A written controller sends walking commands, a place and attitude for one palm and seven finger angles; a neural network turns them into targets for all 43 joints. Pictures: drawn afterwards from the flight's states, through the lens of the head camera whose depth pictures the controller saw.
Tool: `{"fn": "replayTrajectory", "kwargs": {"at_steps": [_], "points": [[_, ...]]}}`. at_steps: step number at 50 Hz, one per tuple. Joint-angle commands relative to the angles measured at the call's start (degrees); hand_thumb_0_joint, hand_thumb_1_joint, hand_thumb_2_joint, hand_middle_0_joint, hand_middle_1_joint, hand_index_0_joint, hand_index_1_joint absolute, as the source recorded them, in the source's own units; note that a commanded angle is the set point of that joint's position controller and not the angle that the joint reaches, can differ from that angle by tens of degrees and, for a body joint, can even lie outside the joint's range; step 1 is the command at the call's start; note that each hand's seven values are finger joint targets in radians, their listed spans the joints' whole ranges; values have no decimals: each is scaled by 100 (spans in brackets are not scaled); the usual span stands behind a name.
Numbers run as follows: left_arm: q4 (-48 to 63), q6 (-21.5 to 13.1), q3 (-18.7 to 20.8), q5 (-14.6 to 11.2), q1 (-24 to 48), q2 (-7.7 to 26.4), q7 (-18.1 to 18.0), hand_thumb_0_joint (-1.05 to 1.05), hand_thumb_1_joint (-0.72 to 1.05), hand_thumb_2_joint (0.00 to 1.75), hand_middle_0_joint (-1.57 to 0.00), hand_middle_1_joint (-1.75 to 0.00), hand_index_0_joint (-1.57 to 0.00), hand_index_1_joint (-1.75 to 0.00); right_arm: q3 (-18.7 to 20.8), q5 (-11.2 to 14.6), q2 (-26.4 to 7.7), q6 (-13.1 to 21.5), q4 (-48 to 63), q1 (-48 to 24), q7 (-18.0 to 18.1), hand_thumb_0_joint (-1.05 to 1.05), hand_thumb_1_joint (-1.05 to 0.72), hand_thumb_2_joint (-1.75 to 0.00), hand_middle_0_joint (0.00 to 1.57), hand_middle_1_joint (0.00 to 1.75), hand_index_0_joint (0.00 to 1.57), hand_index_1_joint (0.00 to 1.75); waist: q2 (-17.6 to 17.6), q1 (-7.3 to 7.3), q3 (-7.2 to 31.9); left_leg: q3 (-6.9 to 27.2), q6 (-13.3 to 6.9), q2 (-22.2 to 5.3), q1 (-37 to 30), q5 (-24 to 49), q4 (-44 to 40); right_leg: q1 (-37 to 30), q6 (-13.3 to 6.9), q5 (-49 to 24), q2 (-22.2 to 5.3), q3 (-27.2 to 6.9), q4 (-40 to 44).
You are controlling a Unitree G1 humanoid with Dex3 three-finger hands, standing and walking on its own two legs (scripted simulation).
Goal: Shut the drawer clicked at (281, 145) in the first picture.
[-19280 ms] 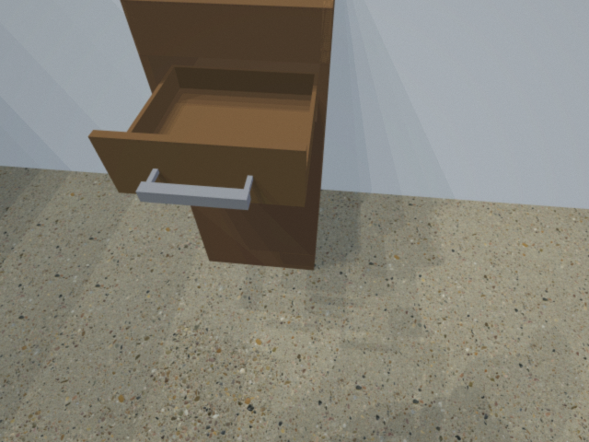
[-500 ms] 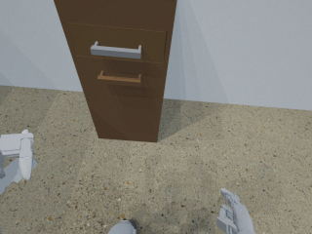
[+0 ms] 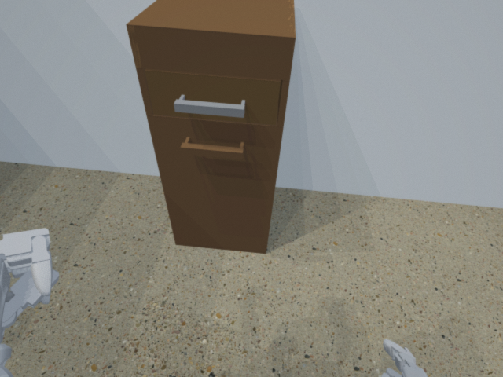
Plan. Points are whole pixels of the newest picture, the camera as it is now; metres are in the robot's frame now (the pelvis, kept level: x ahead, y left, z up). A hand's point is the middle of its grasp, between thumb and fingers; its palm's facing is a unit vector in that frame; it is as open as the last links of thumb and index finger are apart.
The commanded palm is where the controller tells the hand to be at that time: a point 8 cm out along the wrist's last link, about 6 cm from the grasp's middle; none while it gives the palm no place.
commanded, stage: stop stepping back and stand still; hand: left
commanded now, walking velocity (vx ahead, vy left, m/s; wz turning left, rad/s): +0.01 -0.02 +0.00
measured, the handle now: (211, 104) +0.82 +0.17 +0.03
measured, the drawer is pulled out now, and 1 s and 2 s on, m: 0.00 0.00 0.00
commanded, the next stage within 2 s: let the arm hang, fingers relaxed in 0.50 s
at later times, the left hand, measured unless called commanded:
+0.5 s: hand (78, 249) +0.22 +0.23 +0.17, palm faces +0.32 -0.83 -0.45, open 3.2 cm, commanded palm +0.15 +0.27 +0.19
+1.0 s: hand out of the picture -0.02 +0.19 -0.17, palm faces +0.06 -0.98 -0.21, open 3.6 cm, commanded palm none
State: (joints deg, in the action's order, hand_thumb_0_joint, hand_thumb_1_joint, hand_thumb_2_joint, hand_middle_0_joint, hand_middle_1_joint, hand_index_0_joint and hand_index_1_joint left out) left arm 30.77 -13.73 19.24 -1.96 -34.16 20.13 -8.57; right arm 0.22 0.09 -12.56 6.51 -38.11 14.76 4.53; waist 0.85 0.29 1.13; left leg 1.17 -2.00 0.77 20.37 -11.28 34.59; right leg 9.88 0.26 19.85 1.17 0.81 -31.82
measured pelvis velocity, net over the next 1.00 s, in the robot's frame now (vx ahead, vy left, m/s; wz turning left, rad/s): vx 0.00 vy -0.01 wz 0.03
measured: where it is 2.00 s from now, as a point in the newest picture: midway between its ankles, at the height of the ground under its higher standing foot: outside the picture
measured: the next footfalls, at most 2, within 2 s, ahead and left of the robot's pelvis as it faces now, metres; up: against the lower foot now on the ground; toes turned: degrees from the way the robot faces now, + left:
none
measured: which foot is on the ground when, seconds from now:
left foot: down 0.00-1.00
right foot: down 0.00-1.00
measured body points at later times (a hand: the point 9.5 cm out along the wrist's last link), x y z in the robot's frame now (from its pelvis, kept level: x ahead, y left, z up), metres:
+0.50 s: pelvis +0.02 +0.00 +0.01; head +0.04 +0.00 +0.46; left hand +0.19 +0.27 +0.19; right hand +0.19 -0.24 -0.07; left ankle +0.06 +0.09 -0.73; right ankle -0.02 -0.11 -0.73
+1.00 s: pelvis +0.00 -0.01 +0.01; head +0.03 +0.02 +0.46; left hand -0.02 +0.24 -0.15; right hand +0.02 -0.24 -0.14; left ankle +0.06 +0.09 -0.73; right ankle -0.02 -0.11 -0.73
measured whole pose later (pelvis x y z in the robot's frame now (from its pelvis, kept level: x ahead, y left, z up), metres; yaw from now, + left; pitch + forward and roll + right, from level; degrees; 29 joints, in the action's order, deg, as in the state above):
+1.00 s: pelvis +0.00 -0.01 +0.01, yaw +2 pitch -1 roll -2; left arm -59.1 2.0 1.9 0.5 -18.4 12.6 -1.6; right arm -0.4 -1.1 -9.5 -1.9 -59.3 15.9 1.6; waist -1.6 0.4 -4.2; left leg 3.0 -1.6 1.6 18.2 -9.7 28.7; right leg 8.9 -1.5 16.1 2.0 2.9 -25.7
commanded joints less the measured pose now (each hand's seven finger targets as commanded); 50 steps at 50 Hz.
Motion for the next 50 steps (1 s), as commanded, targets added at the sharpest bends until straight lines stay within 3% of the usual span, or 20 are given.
{"fn": "replayTrajectory", "kwargs": {"at_steps": [1,3,6,9,10,12,13,16,17,20,29,30,31,32,35,37,40,44,47,50], "points": [[1262,-346,734,73,727,1077,-82,0,90,90,-140,-160,-140,-160,105,-57,-603,427,1075,-804,89,0,-90,-90,20,30,20,30,1477,-92,-431,2333,-448,-1347,90,-3278,-2934,769,-12,573,134,-126,-876],[1294,-346,700,77,510,1037,-79,0,90,90,-140,-160,-140,-160,93,-88,-484,475,1080,-750,28,0,-90,-90,20,30,20,30,736,-36,-219,1922,-497,-1287,125,-2452,-2731,326,-54,470,-4,-144,-529],[1291,-306,753,71,-179,1019,-51,0,90,90,-140,-160,-140,-160,88,-89,-497,448,1131,-757,-66,0,-90,-90,20,30,20,30,618,-14,100,753,-109,-622,152,-1565,-1932,-384,-151,50,-147,-222,1032],[1152,-266,743,-50,-253,990,-18,0,90,90,-140,-160,-140,-160,202,-61,-538,270,1105,-706,-145,0,-90,-90,20,30,20,30,-620,-110,-45,197,147,-177,-297,-581,-184,690,-585,1088,-1038,-1558,2124],[1151,-241,758,-82,-227,988,-31,0,90,90,-140,-160,-140,-160,211,-35,-534,219,1068,-676,-151,0,-90,-90,20,30,20,30,-790,-126,-123,145,145,-183,-274,-337,171,804,-728,703,-1258,-1709,2139],[1177,-247,820,-121,-137,1017,-81,0,90,90,-140,-160,-140,-160,161,-12,-478,183,1038,-663,-146,0,-90,-90,20,30,20,30,-484,-170,106,95,122,-258,-351,134,-201,295,-672,-915,-1167,-1234,1553],[1070,-257,823,-124,-155,1013,-82,0,90,90,-140,-160,-140,-160,152,12,-507,191,1040,-669,-122,0,-90,-90,20,30,20,30,-365,-154,174,104,100,-291,-637,464,-616,214,-476,-1388,-924,-898,1268],[1062,-268,744,-96,-139,1020,-43,0,90,90,-140,-160,-140,-160,160,9,-594,225,1093,-809,-32,0,-90,-90,20,30,20,30,475,-62,454,382,-70,-578,-1465,2137,-1010,282,-47,-1979,-316,-301,680],[1188,-291,759,-81,-49,1088,-32,0,90,90,-140,-160,-140,-160,140,14,-557,220,1098,-767,-15,0,-90,-90,20,30,20,30,480,-40,560,555,-108,-695,-1481,2384,-1113,148,17,-1870,-224,-143,528],[1292,-315,711,-65,-73,1062,-13,0,90,90,-140,-160,-140,-160,172,37,-597,238,1157,-779,-20,0,-90,-90,20,30,20,30,256,-14,549,577,-137,-730,-1321,2128,-1166,-46,36,-1671,-207,-208,718],[1274,-381,883,-151,-517,1095,-11,0,90,90,-140,-160,-140,-160,213,22,-599,174,1236,-810,-52,0,-90,-90,20,30,20,30,367,-59,459,383,16,-512,-1054,1287,-1147,-42,-86,-1564,-315,-411,1111],[-3607,629,-1358,451,558,416,767,0,90,90,-140,-160,-140,-160,504,114,-1643,364,-163,-1134,-536,0,-90,-90,20,30,20,30,290,-233,86,485,-21,-584,-592,2075,-192,658,-194,-2226,-724,-89,207],[-3776,1076,-1282,382,582,152,841,0,90,90,-136,-156,-136,-156,535,101,-1220,74,-225,-623,-500,0,-90,-90,20,30,20,30,4,-161,635,377,53,-631,-1063,2292,-160,678,-174,-2028,-747,-454,419],[-3965,1172,-1335,369,696,34,838,0,90,90,-132,-151,-132,-151,442,49,-1100,-71,-185,-395,-485,0,-90,-90,20,30,20,30,-281,-128,730,532,-32,-685,-974,1925,-128,677,-234,-1510,-681,-366,341],[-4878,1281,-1415,402,1306,98,821,0,90,90,-120,-138,-120,-138,311,-79,-1075,-304,-204,-498,-430,0,-90,-90,20,30,20,30,-1217,-68,390,825,-251,-667,-481,1451,-329,511,-295,-1096,-533,-373,329],[-5687,1346,-1482,385,1659,84,805,0,90,90,-112,-130,-112,-130,276,-142,-991,-412,-404,-594,-414,0,-90,-90,20,30,20,30,-982,-55,85,774,-195,-521,-359,1273,-474,516,-380,-1094,-617,-511,447],[-6887,1446,-1613,330,1828,-5,757,0,90,90,-100,-117,-100,-117,160,-178,-761,-597,-814,-608,-378,0,-90,-90,20,30,20,30,36,-37,-215,808,-144,-462,-351,668,-923,448,-365,-544,-571,-591,723],[-8084,1409,-1704,273,1649,-82,759,0,90,90,-84,-99,-84,-99,93,-138,-586,-651,-1369,-381,-303,0,-90,-90,20,30,20,30,683,-12,-163,829,-113,-459,-472,155,-1204,171,-388,-313,-549,-628,1077],[-8661,1402,-1680,271,1422,-315,739,0,90,90,-72,-86,-72,-86,108,-142,-400,-693,-1703,-82,-243,0,-90,-90,20,30,20,30,946,-21,-139,874,-126,-503,-576,-145,-1324,109,-419,-252,-513,-525,1213],[-9051,1398,-1744,247,1280,-392,748,0,90,90,-60,-73,-60,-73,117,-117,-339,-711,-1977,210,-216,0,-90,-90,20,30,20,30,637,-32,-169,978,-149,-561,-618,-392,-1521,98,-417,-185,-472,-415,1245]]}}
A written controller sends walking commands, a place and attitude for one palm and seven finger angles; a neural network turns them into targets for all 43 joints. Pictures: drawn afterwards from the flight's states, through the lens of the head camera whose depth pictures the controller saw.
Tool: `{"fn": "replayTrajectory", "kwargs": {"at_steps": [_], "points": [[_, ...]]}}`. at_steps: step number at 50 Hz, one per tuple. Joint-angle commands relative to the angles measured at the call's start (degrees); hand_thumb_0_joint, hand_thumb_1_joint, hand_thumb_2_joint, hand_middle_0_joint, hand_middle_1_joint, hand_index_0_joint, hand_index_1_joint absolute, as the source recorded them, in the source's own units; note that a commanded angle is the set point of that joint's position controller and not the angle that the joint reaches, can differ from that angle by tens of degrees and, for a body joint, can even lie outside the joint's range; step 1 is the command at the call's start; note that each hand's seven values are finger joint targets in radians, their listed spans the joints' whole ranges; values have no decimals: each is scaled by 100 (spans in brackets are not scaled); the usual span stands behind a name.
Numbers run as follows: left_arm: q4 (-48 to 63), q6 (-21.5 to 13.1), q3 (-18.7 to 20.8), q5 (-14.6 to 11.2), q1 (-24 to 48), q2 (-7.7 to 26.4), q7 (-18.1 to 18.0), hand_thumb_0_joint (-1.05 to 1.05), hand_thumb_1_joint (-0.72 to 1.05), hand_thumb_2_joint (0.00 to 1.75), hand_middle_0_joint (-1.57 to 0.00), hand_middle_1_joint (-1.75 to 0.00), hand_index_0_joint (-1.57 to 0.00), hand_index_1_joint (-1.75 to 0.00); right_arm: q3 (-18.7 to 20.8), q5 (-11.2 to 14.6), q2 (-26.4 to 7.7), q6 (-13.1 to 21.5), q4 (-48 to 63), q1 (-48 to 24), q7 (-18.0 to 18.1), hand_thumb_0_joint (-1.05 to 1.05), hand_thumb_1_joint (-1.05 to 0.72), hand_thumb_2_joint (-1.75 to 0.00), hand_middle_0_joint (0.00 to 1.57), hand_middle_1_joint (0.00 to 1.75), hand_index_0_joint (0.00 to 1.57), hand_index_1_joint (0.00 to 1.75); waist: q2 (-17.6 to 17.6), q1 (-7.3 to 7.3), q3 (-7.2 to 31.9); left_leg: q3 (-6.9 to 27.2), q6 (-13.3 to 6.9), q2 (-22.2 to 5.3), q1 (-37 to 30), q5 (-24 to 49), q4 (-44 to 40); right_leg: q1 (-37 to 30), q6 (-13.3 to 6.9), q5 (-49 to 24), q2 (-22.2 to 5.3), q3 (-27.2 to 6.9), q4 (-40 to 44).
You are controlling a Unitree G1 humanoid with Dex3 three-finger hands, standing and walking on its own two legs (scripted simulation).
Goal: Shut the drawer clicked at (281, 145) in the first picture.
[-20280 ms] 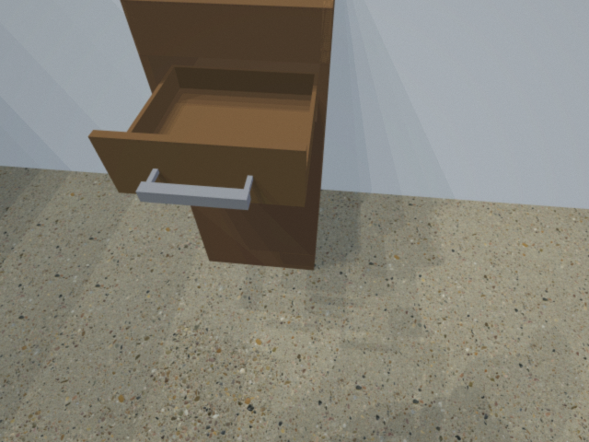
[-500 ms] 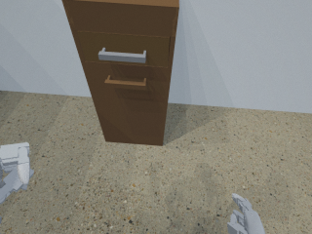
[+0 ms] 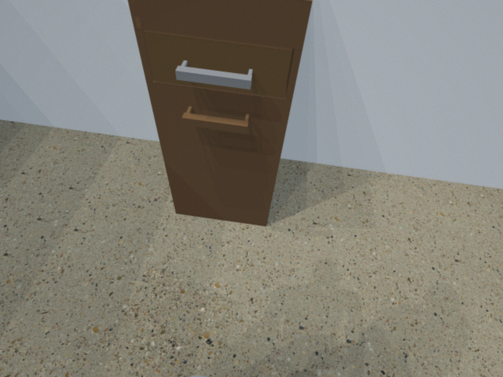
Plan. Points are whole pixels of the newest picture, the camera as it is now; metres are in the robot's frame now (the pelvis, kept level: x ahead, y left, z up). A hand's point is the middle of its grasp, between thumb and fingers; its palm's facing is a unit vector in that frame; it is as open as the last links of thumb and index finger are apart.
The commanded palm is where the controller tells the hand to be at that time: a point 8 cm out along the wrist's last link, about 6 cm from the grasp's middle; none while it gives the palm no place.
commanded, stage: let the arm hang, fingers relaxed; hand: left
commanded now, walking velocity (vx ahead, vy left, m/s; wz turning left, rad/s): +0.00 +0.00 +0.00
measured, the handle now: (215, 72) +0.83 +0.15 +0.02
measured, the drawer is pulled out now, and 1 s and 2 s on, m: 0.00 0.00 0.00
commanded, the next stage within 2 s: look to check the result in 0.70 s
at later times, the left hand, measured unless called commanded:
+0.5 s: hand out of the picture -0.02 +0.14 -0.18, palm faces +0.04 -0.99 -0.13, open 7.3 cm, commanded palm none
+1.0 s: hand out of the picture -0.01 +0.14 -0.17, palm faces +0.03 -0.99 -0.17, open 7.4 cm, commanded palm none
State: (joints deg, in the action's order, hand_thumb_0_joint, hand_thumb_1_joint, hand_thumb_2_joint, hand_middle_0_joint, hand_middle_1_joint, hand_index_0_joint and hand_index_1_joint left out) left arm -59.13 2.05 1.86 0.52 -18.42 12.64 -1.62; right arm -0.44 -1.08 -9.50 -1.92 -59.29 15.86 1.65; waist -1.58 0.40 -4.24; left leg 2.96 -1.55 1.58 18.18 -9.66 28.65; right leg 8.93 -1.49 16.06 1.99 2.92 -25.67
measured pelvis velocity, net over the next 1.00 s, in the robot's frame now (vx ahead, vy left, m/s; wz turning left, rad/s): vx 0.02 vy -0.01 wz -0.03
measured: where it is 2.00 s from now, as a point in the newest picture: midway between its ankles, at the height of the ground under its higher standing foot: outside the picture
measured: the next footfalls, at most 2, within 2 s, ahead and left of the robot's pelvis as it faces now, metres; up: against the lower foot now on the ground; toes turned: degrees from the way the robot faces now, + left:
none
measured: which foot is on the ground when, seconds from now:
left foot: down 0.00-1.00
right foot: down 0.00-1.00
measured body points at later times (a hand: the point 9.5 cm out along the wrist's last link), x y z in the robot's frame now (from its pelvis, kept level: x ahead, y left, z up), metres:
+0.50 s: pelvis +0.00 +0.00 +0.00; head +0.01 +0.00 +0.45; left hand -0.02 +0.19 -0.16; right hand -0.02 -0.20 -0.16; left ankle +0.06 +0.10 -0.74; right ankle -0.02 -0.11 -0.74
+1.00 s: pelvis +0.02 -0.01 +0.00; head +0.04 -0.02 +0.45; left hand -0.01 +0.19 -0.16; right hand +0.00 -0.22 -0.16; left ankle +0.06 +0.10 -0.74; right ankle -0.02 -0.11 -0.74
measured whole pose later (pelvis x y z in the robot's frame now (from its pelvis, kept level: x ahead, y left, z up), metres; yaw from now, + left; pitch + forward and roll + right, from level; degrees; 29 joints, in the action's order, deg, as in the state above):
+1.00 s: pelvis +0.02 -0.01 +0.00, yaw -1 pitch -1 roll +0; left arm -65.8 -0.4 0.6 0.1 -18.5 6.1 -2.5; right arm 0.5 -0.5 -6.1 -0.3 -65.4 16.6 3.0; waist 0.6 -0.4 -3.3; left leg 1.6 -0.7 1.1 14.2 -10.5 25.9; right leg 6.1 -2.3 17.0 2.2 1.4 -24.2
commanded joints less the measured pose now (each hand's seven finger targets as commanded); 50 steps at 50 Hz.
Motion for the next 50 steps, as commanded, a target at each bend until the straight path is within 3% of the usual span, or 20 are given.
{"fn": "replayTrajectory", "kwargs": {"at_steps": [1,6,10,15,23,25,29,37,46,50], "points": [[-157,-184,-31,-1,-341,345,43,0,90,90,-56,-69,-56,-69,204,15,-668,122,80,160,76,0,-90,-90,20,30,20,30,597,-33,260,819,-202,-656,-411,-550,-932,253,-234,213,-533,-614,667],[-502,-204,-87,-10,-569,201,-4,0,90,90,-36,-47,-36,-47,212,35,-531,107,-214,488,89,0,-90,-90,20,30,20,30,167,-70,110,710,-196,-619,-470,-534,-925,388,-249,369,-571,-650,758],[-660,-195,-101,-15,-687,34,-41,0,90,90,-20,-30,-20,-30,196,26,-357,91,-381,608,96,0,-90,-90,20,30,20,30,124,-88,-134,637,-182,-574,-442,-624,-918,628,-248,585,-593,-672,771],[-707,-198,-81,-9,-802,-94,-69,0,90,90,-20,-30,-20,-30,196,13,-210,101,-475,678,98,0,-90,-90,20,30,20,30,192,-61,-220,619,-192,-553,-340,-720,-953,695,-237,631,-571,-691,710],[-648,-257,-57,-9,-708,-223,-99,0,90,90,-20,-30,-20,-30,188,15,-35,146,-522,702,105,0,-90,-90,20,30,20,30,100,-80,-315,435,-149,-505,-368,-127,-728,707,-240,292,-648,-726,752],[-632,-258,-44,-8,-647,-252,-102,0,90,90,-20,-30,-20,-30,193,5,-21,150,-531,719,109,0,-90,-90,20,30,20,30,254,-98,-341,428,-134,-502,-387,-102,-727,730,-246,298,-643,-718,739],[-622,-255,-36,-18,-627,-267,-99,0,90,90,-20,-30,-20,-30,186,6,-35,172,-511,674,126,0,-90,-90,20,30,20,30,385,-73,-280,472,-150,-537,-395,33,-736,609,-236,112,-624,-692,689],[-599,-272,-28,-24,-556,-223,-98,0,90,90,-20,-30,-20,-30,193,21,-77,180,-501,658,140,0,-90,-90,20,30,20,30,150,-84,-85,386,-129,-576,-581,383,-619,423,-212,-208,-656,-690,732],[-609,-287,-50,-30,-577,-180,-121,0,90,90,-20,-30,-20,-30,186,44,-139,192,-540,585,152,0,-90,-90,20,30,20,30,117,-79,36,310,-119,-617,-785,820,-545,271,-166,-732,-665,-707,703],[-619,-278,-54,-36,-552,-200,-117,0,90,90,-20,-30,-20,-30,172,39,-131,183,-562,542,154,0,-90,-90,20,30,20,30,192,-89,-121,315,-112,-608,-752,678,-598,325,-169,-584,-657,-727,758]]}}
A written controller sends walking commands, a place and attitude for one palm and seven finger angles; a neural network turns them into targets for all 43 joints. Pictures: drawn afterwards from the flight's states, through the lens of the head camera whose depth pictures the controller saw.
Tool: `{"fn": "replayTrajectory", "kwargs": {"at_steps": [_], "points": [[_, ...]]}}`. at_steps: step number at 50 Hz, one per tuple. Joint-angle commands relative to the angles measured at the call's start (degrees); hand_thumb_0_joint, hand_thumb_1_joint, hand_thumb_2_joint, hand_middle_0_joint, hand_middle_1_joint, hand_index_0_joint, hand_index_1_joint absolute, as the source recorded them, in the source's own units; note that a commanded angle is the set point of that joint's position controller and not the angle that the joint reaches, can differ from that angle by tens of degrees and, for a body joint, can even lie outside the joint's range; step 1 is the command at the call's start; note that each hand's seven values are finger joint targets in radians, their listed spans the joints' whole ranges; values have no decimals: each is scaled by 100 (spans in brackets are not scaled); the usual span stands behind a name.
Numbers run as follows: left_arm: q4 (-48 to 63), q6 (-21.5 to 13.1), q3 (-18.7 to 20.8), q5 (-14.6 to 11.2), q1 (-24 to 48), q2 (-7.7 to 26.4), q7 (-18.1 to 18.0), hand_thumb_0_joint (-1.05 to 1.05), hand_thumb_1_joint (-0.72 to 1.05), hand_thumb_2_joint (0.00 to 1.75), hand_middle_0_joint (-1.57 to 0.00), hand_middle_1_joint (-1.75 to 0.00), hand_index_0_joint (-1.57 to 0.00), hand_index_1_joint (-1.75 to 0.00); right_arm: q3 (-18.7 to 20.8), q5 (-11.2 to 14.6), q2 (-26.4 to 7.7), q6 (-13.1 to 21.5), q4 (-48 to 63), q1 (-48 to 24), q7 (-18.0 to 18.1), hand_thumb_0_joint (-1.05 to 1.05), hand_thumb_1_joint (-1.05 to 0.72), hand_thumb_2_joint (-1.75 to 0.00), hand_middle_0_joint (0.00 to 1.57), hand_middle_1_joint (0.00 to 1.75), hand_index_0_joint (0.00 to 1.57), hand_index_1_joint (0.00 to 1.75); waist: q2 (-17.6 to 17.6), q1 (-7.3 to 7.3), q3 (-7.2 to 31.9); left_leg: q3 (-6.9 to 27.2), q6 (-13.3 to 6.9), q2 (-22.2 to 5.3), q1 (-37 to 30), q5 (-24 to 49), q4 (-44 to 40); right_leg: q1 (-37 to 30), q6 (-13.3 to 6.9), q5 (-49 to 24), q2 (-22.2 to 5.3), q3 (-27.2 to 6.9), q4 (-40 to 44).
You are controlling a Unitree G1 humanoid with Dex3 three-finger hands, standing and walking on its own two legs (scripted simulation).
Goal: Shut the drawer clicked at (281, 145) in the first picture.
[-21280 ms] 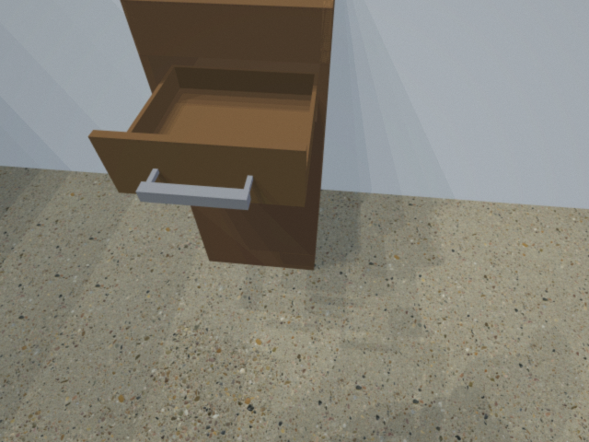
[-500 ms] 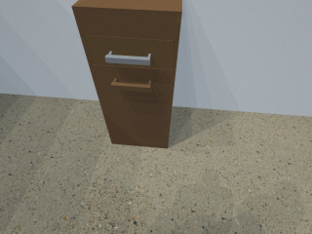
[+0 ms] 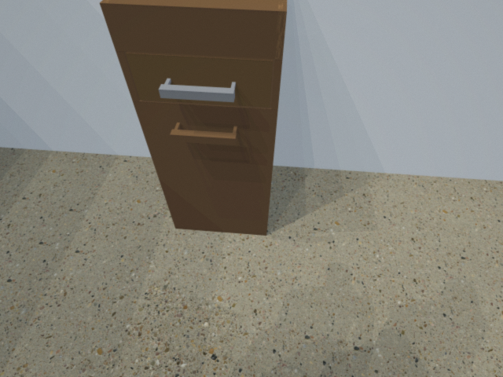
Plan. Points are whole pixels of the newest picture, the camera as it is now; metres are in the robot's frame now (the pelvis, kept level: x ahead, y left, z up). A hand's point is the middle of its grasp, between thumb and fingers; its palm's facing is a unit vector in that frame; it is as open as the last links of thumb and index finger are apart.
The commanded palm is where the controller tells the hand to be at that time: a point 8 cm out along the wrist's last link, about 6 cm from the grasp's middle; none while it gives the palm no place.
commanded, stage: look to check the result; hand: left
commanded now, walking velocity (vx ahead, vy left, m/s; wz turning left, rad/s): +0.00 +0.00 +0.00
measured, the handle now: (199, 88) +0.80 +0.19 +0.02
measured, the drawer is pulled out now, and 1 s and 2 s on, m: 0.00 0.00 0.00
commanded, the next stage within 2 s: stand and wait in 0.24 s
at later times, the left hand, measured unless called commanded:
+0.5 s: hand out of the picture -0.01 +0.15 -0.18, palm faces +0.05 -0.98 -0.17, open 7.4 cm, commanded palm none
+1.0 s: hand out of the picture -0.01 +0.14 -0.18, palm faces +0.05 -0.98 -0.17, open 7.4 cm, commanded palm none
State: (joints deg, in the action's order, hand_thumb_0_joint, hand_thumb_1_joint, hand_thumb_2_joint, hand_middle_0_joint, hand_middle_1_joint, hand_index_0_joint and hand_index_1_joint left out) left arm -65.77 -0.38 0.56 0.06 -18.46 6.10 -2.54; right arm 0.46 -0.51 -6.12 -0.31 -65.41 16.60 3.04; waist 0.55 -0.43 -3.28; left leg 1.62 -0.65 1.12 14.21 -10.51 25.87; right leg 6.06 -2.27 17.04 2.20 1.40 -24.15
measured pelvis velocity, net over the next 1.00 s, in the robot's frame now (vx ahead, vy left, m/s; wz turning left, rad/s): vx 0.02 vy -0.01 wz -0.01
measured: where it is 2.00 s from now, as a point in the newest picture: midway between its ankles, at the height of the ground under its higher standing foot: outside the picture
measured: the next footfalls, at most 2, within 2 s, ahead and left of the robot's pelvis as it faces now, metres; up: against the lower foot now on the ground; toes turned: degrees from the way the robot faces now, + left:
none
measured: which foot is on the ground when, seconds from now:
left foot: down 0.00-1.00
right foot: down 0.00-1.00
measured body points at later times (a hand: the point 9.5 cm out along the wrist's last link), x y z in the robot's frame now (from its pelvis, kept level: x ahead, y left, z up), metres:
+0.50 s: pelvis +0.01 +0.00 +0.00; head +0.03 -0.01 +0.45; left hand -0.01 +0.20 -0.16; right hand -0.01 -0.21 -0.16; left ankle +0.04 +0.11 -0.74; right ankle -0.04 -0.09 -0.74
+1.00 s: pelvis +0.02 -0.01 +0.00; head +0.03 -0.01 +0.45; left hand -0.01 +0.20 -0.16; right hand +0.00 -0.22 -0.16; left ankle +0.04 +0.11 -0.74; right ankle -0.04 -0.09 -0.74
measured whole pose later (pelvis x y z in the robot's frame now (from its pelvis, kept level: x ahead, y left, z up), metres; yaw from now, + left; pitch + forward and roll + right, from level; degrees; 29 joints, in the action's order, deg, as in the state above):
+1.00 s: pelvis +0.02 -0.01 +0.00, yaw +0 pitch -1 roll +0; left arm -65.5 -0.7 0.5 -0.1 -18.2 6.0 -2.6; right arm 0.3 -0.4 -6.7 0.0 -66.0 16.1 3.2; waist 0.1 -0.3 -3.0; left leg 1.3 0.0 0.6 11.9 -11.5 24.7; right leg 3.6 -2.9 17.5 2.7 1.0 -22.4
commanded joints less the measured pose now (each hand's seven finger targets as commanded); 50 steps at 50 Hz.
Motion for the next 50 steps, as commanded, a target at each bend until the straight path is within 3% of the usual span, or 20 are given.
{"fn": "replayTrajectory", "kwargs": {"at_steps": [1,11,18,24,50], "points": [[45,-36,78,17,-572,475,-28,0,90,90,-20,-30,-20,-30,89,-13,-481,25,52,461,13,0,-90,-90,20,30,20,30,-26,7,-189,459,-204,-564,-373,806,-315,610,-85,-669,-670,-564,600],[42,-51,78,15,-567,480,-29,0,90,90,-20,-30,-20,-30,85,-16,-522,43,48,404,22,0,-90,-90,20,30,20,30,-79,20,-169,413,-192,-573,-465,977,-298,530,-57,-942,-688,-548,611],[53,-38,82,11,-496,476,-20,0,90,90,-20,-30,-20,-30,73,-26,-533,49,20,411,25,0,-90,-90,20,30,20,30,58,3,-199,442,-200,-589,-467,869,-377,526,-83,-741,-665,-563,621],[51,-52,89,4,-498,498,-25,0,90,90,-20,-30,-20,-30,70,-15,-538,68,30,432,37,0,-90,-90,20,30,20,30,-110,10,-114,416,-203,-591,-525,1108,-333,400,-65,-1103,-680,-553,592],[56,-73,87,0,-584,508,-40,0,90,90,-20,-30,-20,-30,77,-14,-524,53,-4,428,37,0,-90,-90,20,30,20,30,-127,10,-182,336,-171,-574,-565,1031,-318,384,-17,-1268,-703,-586,678]]}}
